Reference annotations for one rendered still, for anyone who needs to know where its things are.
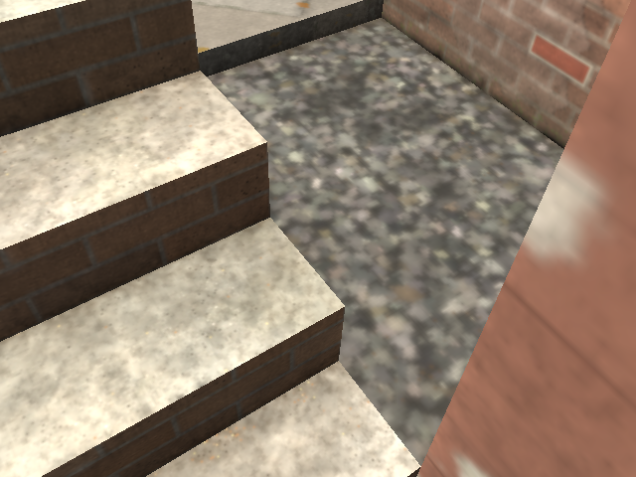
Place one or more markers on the stairs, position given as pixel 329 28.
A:
pixel 154 320

